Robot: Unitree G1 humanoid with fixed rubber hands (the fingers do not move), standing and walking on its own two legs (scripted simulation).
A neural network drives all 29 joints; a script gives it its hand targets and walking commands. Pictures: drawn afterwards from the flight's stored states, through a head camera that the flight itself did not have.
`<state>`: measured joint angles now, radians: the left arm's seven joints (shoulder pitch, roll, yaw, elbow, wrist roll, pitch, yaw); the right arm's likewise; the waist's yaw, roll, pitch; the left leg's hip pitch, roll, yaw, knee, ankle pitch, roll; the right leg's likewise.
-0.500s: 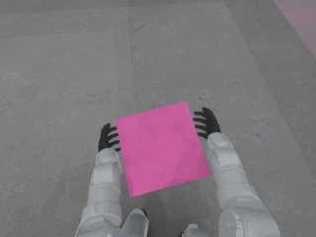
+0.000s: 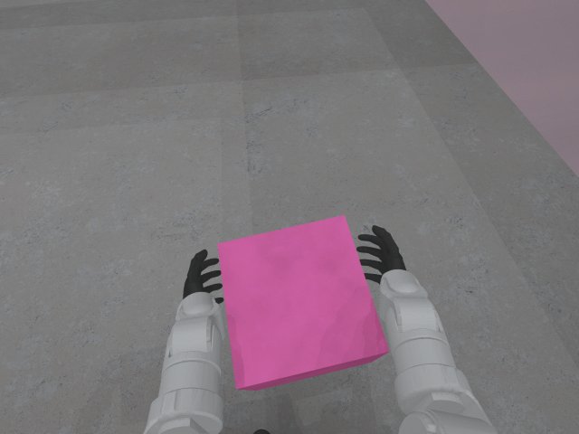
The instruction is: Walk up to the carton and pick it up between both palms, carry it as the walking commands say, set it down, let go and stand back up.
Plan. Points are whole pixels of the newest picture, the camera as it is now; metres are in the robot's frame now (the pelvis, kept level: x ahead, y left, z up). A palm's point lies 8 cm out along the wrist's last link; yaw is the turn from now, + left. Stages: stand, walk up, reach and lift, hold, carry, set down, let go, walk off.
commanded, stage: reach and lift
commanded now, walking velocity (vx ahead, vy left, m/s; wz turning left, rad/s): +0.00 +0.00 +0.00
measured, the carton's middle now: (298, 306) +0.34 +0.04 -0.10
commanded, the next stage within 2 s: none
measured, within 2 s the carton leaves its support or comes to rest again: neither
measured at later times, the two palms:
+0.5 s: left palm (196, 284) +0.29 +0.17 +0.05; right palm (413, 261) +0.34 -0.11 +0.06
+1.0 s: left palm (196, 282) +0.29 +0.17 +0.06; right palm (422, 268) +0.32 -0.12 +0.08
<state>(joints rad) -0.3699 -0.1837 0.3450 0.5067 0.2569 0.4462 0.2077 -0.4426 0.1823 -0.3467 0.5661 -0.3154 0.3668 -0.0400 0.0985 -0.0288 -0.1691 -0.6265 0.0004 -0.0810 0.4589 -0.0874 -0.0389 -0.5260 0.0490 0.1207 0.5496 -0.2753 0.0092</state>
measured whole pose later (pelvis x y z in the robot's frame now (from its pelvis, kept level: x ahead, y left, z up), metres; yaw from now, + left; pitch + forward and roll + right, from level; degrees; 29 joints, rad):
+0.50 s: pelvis +0.01 -0.01 +0.01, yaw +1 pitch +4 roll +0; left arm -0.35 -0.18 0.28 0.43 0.27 0.67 0.20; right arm -0.39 0.19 -0.30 0.48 -0.29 0.56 -0.08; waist 0.09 -0.02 -0.18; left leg -0.34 0.01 -0.09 0.32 -0.06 -0.05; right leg -0.23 0.05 0.11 0.40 -0.24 -0.01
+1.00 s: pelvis +0.01 +0.00 +0.02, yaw +1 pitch -2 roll +0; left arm -0.34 -0.17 0.25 0.44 0.29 0.77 0.21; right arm -0.37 0.18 -0.32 0.48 -0.31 0.64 -0.05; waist 0.04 -0.03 -0.14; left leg -0.21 -0.01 -0.10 0.33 -0.08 -0.03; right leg -0.07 0.02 0.10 0.34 -0.24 0.01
